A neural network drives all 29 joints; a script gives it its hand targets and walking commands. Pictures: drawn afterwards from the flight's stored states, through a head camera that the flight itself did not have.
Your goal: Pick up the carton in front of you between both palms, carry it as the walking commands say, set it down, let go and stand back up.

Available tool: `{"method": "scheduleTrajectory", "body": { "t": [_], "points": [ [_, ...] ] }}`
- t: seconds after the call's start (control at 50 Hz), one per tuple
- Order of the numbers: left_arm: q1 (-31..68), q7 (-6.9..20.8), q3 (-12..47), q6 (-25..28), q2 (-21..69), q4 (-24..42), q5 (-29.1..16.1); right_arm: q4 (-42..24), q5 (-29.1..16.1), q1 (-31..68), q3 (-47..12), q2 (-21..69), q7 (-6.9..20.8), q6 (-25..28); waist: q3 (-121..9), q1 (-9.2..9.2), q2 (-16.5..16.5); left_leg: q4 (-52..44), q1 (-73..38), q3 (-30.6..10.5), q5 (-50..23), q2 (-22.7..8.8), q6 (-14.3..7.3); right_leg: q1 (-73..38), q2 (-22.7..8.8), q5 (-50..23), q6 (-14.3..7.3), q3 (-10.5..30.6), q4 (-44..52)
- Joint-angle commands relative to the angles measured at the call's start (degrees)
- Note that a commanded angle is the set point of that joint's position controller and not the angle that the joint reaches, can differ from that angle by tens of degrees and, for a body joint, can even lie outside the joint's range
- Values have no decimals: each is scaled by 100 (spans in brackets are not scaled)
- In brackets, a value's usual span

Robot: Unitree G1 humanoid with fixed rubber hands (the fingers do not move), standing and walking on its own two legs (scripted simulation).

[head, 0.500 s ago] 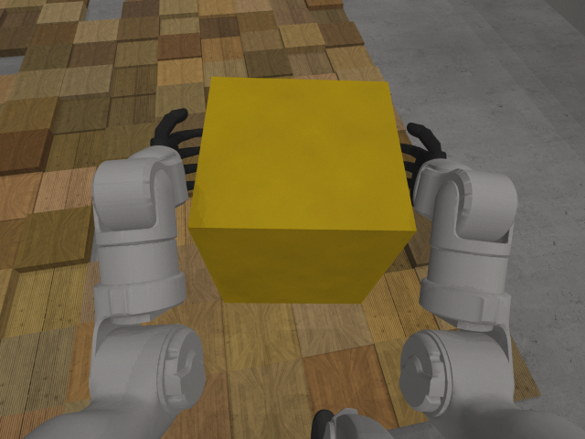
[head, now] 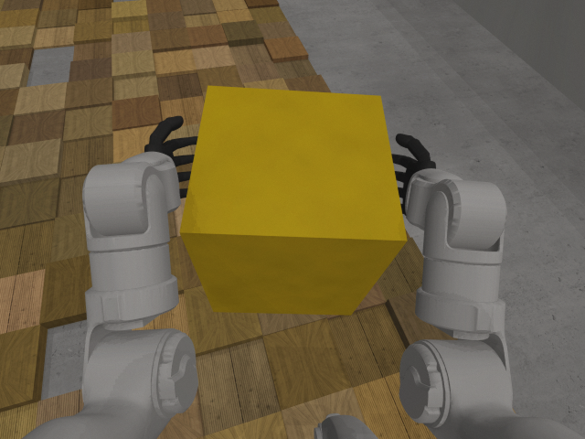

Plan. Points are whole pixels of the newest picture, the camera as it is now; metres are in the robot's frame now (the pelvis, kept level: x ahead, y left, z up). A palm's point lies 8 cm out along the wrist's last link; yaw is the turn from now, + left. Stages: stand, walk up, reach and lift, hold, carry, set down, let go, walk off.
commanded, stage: carry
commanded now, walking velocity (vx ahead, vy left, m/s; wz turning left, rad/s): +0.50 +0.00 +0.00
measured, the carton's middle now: (288, 215) +0.40 -0.03 +0.07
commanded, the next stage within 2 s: none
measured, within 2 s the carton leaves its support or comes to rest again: neither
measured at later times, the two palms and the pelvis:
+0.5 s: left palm (168, 79) +0.67 +0.15 +0.11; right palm (338, 68) +0.70 -0.15 +0.10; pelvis +0.32 -0.04 +0.01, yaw +3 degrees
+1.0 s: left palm out of the picture +0.93 +0.12 +0.16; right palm out of the picture +0.92 -0.18 +0.15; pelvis +0.65 -0.02 +0.01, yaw -1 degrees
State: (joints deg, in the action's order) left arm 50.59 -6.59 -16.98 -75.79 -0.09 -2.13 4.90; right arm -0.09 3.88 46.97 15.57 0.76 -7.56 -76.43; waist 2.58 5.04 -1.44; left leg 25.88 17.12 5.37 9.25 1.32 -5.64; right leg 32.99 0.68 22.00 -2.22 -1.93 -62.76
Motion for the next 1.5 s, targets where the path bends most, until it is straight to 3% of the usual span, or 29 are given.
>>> {"method": "scheduleTrajectory", "body": {
  "t": [0.0,0.1,0.16,0.18,0.2,0.22,0.26,0.3,0.52,0.58,0.62,0.64,0.66,0.68,0.74,0.78,0.9,1.02,1.04,1.06,1.08,1.1,1.14,1.16,1.2,1.28,1.38,1.44,1.48],
  "points": [
    [3239,973,3340,46,5671,-130,-1792,-828,-3126,5223,-3928,6199,1502,121,-2995,3,-414,-215,-3380,-1757,-3989,-1558,-613,1141,-45,-249,15,-86,888],
    [3078,852,3210,27,5381,-409,-1544,-254,-3032,4916,-3696,6014,1522,123,-2649,-14,-689,-70,-2455,-592,-4514,-918,-253,-404,409,-2053,-64,-823,3212],
    [3119,947,3232,3,5431,-604,-1659,201,-2883,4672,-3598,6001,1532,126,-3093,-566,-615,1423,-1374,-27,-4133,-757,147,-2920,266,-3388,-366,-896,4118],
    [3078,1002,3195,4,5468,-691,-1755,353,-2820,4689,-3547,5918,1525,132,-3299,-740,-113,2296,-394,-61,-2029,-611,271,-3974,-656,-4068,-474,106,3860],
    [3266,1029,3120,23,5380,-805,-1741,470,-2792,4702,-3498,6083,1506,100,-3874,-751,1244,3994,1426,-260,1845,162,507,-5622,-2261,-5183,-1417,2474,3450],
    [3157,1068,3127,46,5538,-915,-1867,541,-2719,4669,-3442,6026,1472,86,-4080,-842,1434,5127,2063,-703,2249,210,403,-5681,-2499,-3829,-1906,3201,3691],
    [3527,1190,3295,113,6080,-507,-2208,382,-2620,4731,-3394,6223,1403,170,-3394,-747,665,4533,2371,-838,1506,-231,299,-4845,-1903,-3227,-1357,2363,4078],
    [3914,1294,3564,187,6564,-130,-2585,189,-2464,4530,-3340,6306,1290,271,-3205,-744,452,3798,2034,-711,1075,-380,412,-4292,-1630,-3388,-1012,1772,4328],
    [2101,1657,4341,700,7015,544,-2695,-366,-1605,2081,-3983,6483,1105,880,-2696,-857,753,1199,2394,64,-329,-256,536,-4976,-1300,-5214,-709,568,4254],
    [1322,1621,4581,736,6722,1107,-2554,-1035,-1717,1656,-4390,6368,1181,898,-2429,-851,863,-63,1372,502,-915,61,484,-4613,-1043,-5667,-495,24,4168],
    [812,1586,4703,701,6434,1507,-2478,-1456,-1803,1230,-4563,6207,1244,866,-3012,-479,944,-435,-844,860,-1321,157,217,-3644,-889,-6082,-182,-548,2923],
    [676,1575,4783,670,6225,1747,-2441,-1664,-1836,1008,-4622,6067,1281,841,-3406,-271,676,-230,-2257,117,-1472,-486,-1,-2587,-779,-4681,37,-635,1968],
    [631,1581,4829,578,6217,1915,-2462,-1712,-1754,877,-4577,5790,1287,831,-4106,-203,-611,24,-4028,-2307,-2098,-2072,-947,-700,-273,-2470,326,-465,243],
    [401,1585,4832,514,6022,2069,-2422,-1717,-1808,567,-4634,5832,1298,802,-4057,-163,-1350,-297,-4356,-3455,-2521,-2503,-1456,545,359,765,328,-140,-1006],
    [-34,1471,4735,490,5788,2567,-2191,-2728,-2104,586,-4903,5814,1373,665,-3207,-232,-115,-478,-3291,-2324,-2192,-2178,-827,1115,-444,263,91,426,-851],
    [-488,1348,4612,423,5499,2805,-1913,-2965,-2256,382,-4967,5772,1446,538,-2951,-403,-174,-896,-2531,-1796,-1370,-1975,-526,597,-561,-84,150,236,78],
    [-1073,1326,4671,25,5135,2628,-1756,-2738,-2250,-118,-4793,4960,1637,72,-2087,-407,-738,-1348,-1463,-396,-1107,-1495,-235,-294,-413,-1190,330,-613,2501],
    [-482,1478,4590,-319,4942,2133,-2072,-2152,-2008,188,-4484,4658,1602,-238,-1398,-459,-570,-699,-905,156,-103,-1255,127,-1377,-205,-1231,219,-1259,3513],
    [-344,1498,4523,-353,4931,1987,-2113,-2039,-2006,193,-4458,4680,1578,-287,-1670,-547,-307,248,-349,420,-494,-1016,324,-2382,-257,-797,62,-1073,3387],
    [-396,1502,4389,-328,4870,1703,-2052,-2109,-2100,488,-4455,4743,1571,-360,-1975,-748,1061,1842,636,663,-347,-496,690,-3187,-1169,159,-408,874,3992],
    [-521,1493,4341,-314,4952,1638,-2087,-2060,-2201,676,-4447,4857,1570,-393,-2226,-867,2280,3334,1846,487,1379,-40,776,-3930,-2041,89,-984,2712,4766],
    [-394,1494,4382,-316,5149,1793,-2162,-1920,-2222,729,-4458,5116,1571,-361,-2198,-807,1710,4241,2381,-200,2069,-132,619,-4044,-2301,-941,-1137,2997,4781],
    [-89,1534,4585,-245,5658,2053,-2316,-1807,-2201,544,-4404,5552,1584,-218,-2469,-729,591,4345,2394,-629,1581,-619,423,-3769,-2202,-1736,-963,2144,4529],
    [-3,1565,4665,-175,5868,2142,-2357,-1814,-2148,471,-4425,5723,1580,-136,-2480,-652,470,3903,2244,-715,1197,-796,412,-3559,-2105,-1540,-763,1768,4672],
    [159,1633,4832,-23,6056,2162,-2434,-1808,-2061,560,-4552,5887,1547,31,-2458,-632,799,3083,1866,-475,981,-756,478,-3261,-1886,-1290,-561,1071,4955],
    [233,1707,5067,256,5894,1736,-2528,-1508,-1904,608,-4761,5784,1441,348,-2277,-715,861,1425,1539,-54,521,-555,556,-3121,-1602,-1162,-670,331,5088],
    [704,1612,4924,563,5519,912,-2510,-959,-1955,1081,-4566,5331,1370,589,-2069,-773,979,564,1221,85,-527,-482,416,-3121,-1449,-1382,-582,-63,4676],
    [1107,1512,4715,678,5580,357,-2472,-483,-2053,1528,-4262,5237,1405,691,-1970,-620,812,141,590,244,-606,-446,297,-2975,-1456,-1542,-389,-187,4097],
    [1391,1447,4572,723,5755,12,-2445,29,-2093,1747,-3990,5238,1451,775,-2286,-440,150,-82,-814,643,-111,-111,279,-2441,-905,-1918,-70,-847,2674]
  ]
}}
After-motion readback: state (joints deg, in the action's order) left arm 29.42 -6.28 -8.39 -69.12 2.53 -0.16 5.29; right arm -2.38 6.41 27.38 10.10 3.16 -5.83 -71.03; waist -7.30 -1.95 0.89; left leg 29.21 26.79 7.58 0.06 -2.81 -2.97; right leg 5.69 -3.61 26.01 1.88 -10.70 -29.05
